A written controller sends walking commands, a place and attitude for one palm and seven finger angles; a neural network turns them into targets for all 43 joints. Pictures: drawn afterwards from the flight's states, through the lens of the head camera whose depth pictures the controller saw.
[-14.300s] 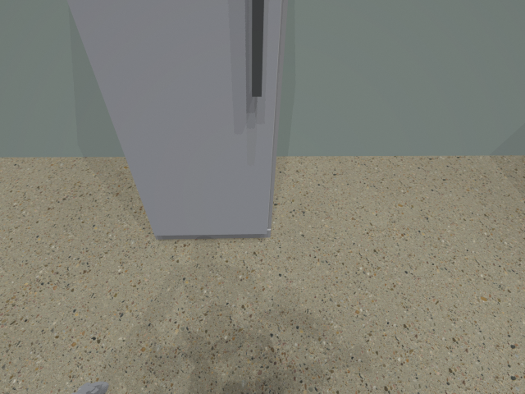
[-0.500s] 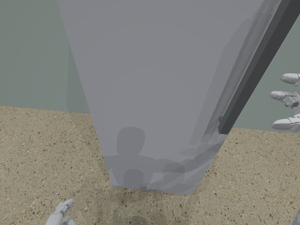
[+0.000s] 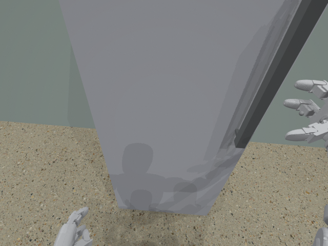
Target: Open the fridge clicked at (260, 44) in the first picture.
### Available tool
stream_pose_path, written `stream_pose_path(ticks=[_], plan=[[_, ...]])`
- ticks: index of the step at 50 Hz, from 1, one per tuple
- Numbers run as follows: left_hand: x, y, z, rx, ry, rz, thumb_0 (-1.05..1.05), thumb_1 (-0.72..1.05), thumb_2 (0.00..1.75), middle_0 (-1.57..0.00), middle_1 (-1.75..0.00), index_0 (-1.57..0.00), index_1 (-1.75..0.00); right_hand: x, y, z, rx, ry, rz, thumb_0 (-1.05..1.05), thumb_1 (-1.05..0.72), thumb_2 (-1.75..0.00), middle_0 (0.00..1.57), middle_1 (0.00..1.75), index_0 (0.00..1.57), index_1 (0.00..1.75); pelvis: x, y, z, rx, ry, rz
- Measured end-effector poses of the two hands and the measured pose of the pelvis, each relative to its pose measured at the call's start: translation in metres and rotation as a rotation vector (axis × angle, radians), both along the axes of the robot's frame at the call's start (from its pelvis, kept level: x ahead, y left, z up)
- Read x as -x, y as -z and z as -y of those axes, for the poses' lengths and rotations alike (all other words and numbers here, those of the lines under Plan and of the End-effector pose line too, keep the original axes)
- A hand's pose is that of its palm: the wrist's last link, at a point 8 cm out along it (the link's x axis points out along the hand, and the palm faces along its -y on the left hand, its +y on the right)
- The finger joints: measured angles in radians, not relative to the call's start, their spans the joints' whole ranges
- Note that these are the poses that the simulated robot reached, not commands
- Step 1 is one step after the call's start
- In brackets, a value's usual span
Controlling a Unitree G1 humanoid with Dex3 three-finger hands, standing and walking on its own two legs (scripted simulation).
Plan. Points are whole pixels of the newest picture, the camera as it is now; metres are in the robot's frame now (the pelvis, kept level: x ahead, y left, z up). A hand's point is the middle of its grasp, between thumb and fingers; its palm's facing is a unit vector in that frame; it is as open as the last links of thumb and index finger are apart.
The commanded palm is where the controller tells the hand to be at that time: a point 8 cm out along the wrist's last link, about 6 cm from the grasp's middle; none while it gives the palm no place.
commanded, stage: feel for the door with the fingertips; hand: right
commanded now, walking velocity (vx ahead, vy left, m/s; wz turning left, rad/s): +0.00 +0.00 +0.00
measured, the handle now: (266, 80) +0.43 -0.19 +0.24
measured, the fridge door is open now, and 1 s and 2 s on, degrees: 0 0 0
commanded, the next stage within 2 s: slide the fingers in behind the handle in 0.88 s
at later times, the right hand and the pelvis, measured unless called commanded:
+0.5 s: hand (279, 111) +0.37 -0.22 +0.20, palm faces +0.04 +1.00 -0.03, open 13.9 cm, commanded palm +0.35 -0.27 +0.20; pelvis -0.01 +0.01 +0.00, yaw +0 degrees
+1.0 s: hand (282, 107) +0.38 -0.23 +0.20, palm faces +0.05 +1.00 -0.03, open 13.8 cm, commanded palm +0.36 -0.28 +0.20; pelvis -0.01 +0.01 +0.00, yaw +0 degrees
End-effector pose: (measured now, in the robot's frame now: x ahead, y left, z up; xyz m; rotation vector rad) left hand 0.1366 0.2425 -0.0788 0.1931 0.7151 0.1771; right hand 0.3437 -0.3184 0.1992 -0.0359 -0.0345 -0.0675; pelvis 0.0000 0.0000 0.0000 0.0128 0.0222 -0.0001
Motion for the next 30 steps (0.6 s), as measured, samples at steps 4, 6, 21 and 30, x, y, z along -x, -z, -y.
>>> stream_pose_path(ticks=[4, 6, 21, 30], plan=[[-0.001, 0.001, -0.003, -0.006, 0.001, -0.004, 0.02, 0.91, 0.90, -0.21, -0.30, -0.20, -0.30, 0.002, 0.001, -0.003, 0.004, -0.005, -0.008, -0.01, 0.50, -0.30, 0.30, 1.20, 0.30, 1.20, 0.000, 0.000, -0.001, 0.000, 0.004, 0.003], [-0.002, 0.001, -0.004, -0.009, 0.001, -0.004, 0.02, 0.91, 0.90, -0.21, -0.30, -0.20, -0.30, 0.003, 0.001, -0.007, 0.005, -0.010, -0.006, -0.01, 0.50, -0.30, 0.30, 1.20, 0.30, 1.20, 0.001, 0.000, -0.001, 0.000, 0.006, 0.005], [-0.003, -0.001, -0.003, 0.013, -0.007, 0.020, 0.02, 0.91, 0.90, -0.21, -0.30, -0.20, -0.30, -0.001, 0.001, -0.042, -0.008, -0.027, 0.004, -0.02, 0.50, -0.30, 0.30, 1.20, 0.30, 1.20, 0.004, -0.001, -0.005, 0.005, -0.002, 0.020], [0.001, 0.001, -0.006, 0.010, -0.009, 0.005, 0.02, 0.91, 0.90, -0.21, -0.30, -0.20, -0.30, -0.004, 0.000, -0.046, -0.009, -0.006, -0.011, -0.02, 0.50, -0.30, 0.31, 1.20, 0.31, 1.20, 0.007, -0.001, -0.009, 0.006, 0.000, 0.023]])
